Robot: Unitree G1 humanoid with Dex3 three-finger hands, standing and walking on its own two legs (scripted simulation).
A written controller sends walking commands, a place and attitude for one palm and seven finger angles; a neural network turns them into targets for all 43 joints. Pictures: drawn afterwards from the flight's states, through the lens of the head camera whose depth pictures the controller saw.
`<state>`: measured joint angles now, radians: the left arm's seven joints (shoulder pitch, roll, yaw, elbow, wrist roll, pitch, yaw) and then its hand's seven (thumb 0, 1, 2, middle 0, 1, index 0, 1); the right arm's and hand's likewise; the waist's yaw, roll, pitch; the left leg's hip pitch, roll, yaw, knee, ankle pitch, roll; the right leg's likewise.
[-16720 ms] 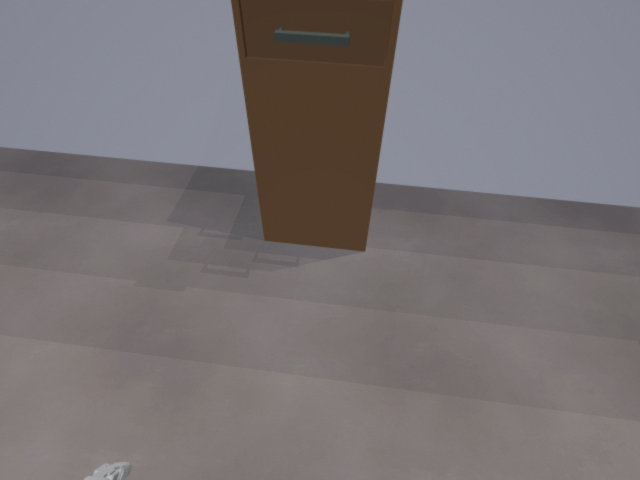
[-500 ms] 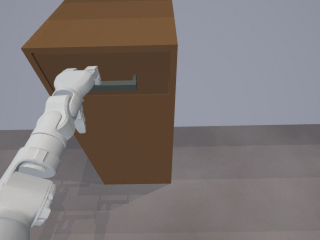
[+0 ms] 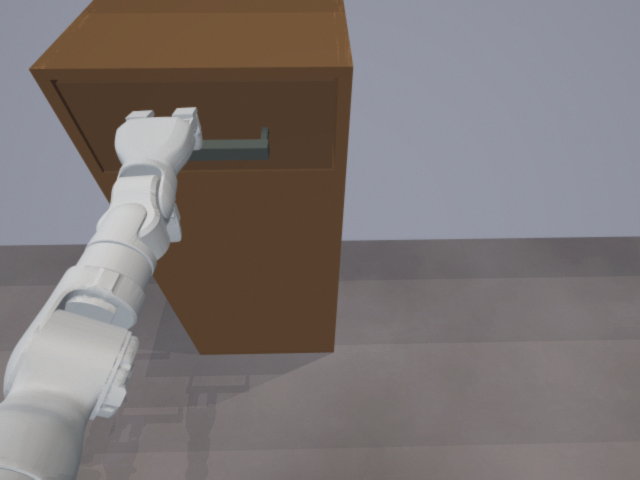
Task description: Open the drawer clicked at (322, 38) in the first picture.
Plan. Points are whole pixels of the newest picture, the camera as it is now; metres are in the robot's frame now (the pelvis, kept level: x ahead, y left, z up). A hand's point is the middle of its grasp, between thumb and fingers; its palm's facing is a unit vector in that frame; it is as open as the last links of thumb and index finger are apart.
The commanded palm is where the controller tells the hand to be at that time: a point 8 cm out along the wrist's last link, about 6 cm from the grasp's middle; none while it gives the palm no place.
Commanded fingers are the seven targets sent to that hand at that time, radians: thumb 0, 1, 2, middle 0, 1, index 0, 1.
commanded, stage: lower the fingers behind the handle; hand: left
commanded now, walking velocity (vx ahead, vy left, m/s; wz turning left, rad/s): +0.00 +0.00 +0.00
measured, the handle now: (205, 141) +0.56 +0.19 +0.11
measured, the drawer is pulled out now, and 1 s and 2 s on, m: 0.00 0.00 0.00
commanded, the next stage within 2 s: lift the fingers back up to retry in 0.42 s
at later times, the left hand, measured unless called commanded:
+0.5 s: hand (168, 178) +0.47 +0.21 +0.13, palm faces +0.03 +0.01 -1.00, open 13.9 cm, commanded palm +0.45 +0.20 +0.15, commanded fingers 0.00 -0.50 0.30 -0.30 -1.20 -0.30 -1.20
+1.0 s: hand (176, 159) +0.48 +0.20 +0.15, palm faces +0.08 -0.04 -1.00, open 13.8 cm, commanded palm +0.45 +0.20 +0.22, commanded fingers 0.00 -0.50 0.30 -0.30 -1.20 -0.30 -1.20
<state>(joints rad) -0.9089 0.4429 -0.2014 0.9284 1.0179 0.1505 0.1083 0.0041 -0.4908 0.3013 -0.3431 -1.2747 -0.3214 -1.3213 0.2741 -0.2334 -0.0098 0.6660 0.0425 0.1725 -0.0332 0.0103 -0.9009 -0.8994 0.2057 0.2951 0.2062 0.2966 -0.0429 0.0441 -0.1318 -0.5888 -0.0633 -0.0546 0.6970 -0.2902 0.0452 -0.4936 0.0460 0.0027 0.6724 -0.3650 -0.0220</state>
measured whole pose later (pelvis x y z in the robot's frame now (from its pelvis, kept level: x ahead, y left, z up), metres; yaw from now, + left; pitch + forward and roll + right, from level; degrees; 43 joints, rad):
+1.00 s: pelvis +0.02 +0.01 +0.01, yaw -2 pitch +9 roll -1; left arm -0.78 0.46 -0.15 0.70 0.97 0.09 0.05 0.00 -0.49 0.30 -0.32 -1.22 -0.32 -1.20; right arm 0.27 -0.25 -0.02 0.65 0.06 0.14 -0.04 0.01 -0.90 -0.90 0.20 0.30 0.21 0.30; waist -0.03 0.06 -0.12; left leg -0.49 -0.06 -0.02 0.64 -0.30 0.06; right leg -0.40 0.04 0.04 0.61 -0.36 -0.01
